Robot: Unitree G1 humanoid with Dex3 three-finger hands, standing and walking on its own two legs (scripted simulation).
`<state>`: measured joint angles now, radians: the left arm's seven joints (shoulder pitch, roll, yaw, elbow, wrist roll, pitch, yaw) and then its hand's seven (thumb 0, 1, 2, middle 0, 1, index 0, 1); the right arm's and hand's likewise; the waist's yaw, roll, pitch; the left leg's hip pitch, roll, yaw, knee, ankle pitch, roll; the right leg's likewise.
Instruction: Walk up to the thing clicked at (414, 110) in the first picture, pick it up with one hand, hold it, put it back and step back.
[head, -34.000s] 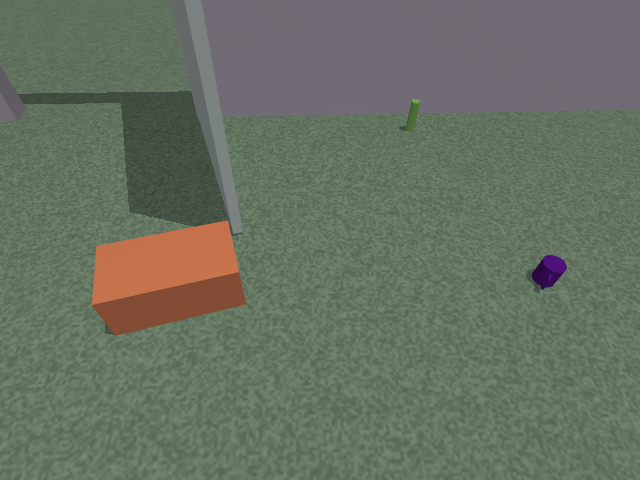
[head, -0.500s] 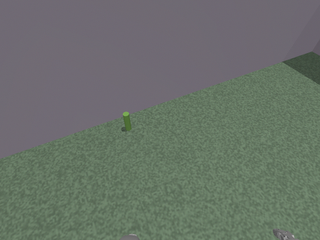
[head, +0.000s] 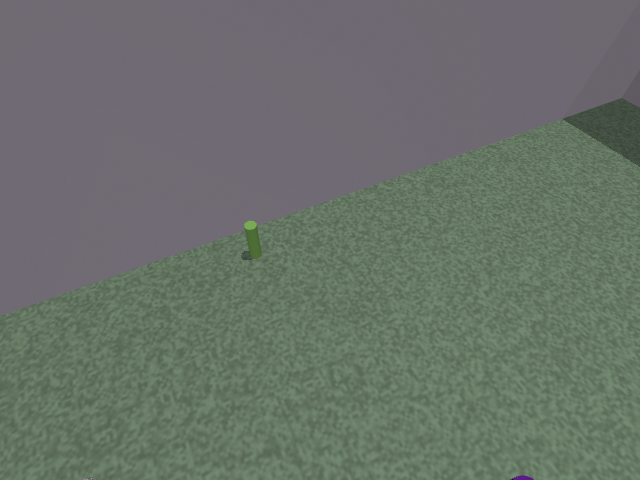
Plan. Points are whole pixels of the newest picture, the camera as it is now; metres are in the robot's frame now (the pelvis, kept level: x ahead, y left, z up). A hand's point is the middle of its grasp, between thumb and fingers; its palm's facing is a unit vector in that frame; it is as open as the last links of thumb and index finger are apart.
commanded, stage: step back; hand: left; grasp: from the side
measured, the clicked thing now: (253, 240) +1.05 +0.25 -0.67
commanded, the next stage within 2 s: stand in 0.54 s
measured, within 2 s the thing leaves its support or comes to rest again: neither
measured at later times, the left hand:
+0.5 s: hand out of the picture +0.13 +0.29 -0.15, palm faces +0.05 -0.94 -0.34, open 7.4 cm
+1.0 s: hand out of the picture +0.10 +0.27 -0.13, palm faces +0.01 -0.94 -0.33, open 7.4 cm
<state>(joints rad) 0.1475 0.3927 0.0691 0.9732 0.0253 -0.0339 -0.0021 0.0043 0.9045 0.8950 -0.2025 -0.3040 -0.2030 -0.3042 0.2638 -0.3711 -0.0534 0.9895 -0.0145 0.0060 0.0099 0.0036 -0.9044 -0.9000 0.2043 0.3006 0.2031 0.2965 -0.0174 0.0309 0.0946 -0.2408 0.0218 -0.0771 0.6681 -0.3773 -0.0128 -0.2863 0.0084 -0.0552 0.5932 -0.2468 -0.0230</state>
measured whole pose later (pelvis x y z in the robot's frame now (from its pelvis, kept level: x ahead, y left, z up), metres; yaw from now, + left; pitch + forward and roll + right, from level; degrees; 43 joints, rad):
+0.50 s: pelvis +0.04 +0.03 +0.01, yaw +2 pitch -2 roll -1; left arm 0.07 0.38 0.03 1.06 0.00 0.00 0.00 0.00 0.90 0.89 -0.20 -0.30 -0.20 -0.30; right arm 0.10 -0.33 -0.03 1.07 -0.02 -0.01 0.00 0.00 -0.91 -0.90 0.20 0.30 0.20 0.30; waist 0.02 -0.02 0.08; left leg -0.22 0.01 -0.01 0.55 -0.30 0.00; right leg -0.20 -0.05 -0.06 0.52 -0.28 0.03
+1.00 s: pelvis +0.03 +0.02 +0.02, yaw +1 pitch -3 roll +0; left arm 0.09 0.34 0.00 1.15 0.01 -0.02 -0.01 0.00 0.90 0.89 -0.20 -0.30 -0.20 -0.30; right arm 0.07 -0.34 -0.01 1.13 -0.01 -0.01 0.02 0.00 -0.91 -0.90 0.20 0.30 0.20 0.30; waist 0.01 0.00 0.07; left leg -0.10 0.02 0.00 0.32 -0.17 -0.02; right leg -0.10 -0.04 -0.05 0.32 -0.17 0.02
